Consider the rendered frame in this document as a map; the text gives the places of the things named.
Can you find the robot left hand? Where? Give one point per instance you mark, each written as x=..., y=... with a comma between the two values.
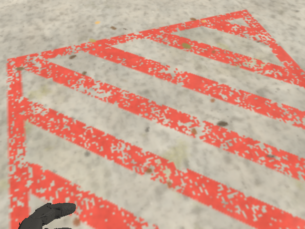
x=46, y=214

